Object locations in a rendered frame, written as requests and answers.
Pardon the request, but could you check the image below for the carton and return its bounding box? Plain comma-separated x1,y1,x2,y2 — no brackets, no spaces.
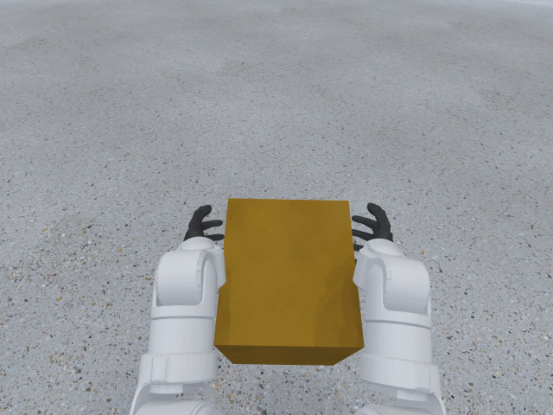
213,198,365,366

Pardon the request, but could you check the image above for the right robot forearm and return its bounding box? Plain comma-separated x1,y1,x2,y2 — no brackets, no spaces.
353,239,447,415

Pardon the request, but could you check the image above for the left robot hand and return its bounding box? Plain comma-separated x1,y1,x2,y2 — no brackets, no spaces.
183,205,225,249

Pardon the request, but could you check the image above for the right robot hand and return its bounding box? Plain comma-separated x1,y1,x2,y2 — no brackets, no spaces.
352,203,393,265

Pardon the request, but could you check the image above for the left robot forearm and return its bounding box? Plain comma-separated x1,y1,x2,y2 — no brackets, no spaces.
130,237,226,415

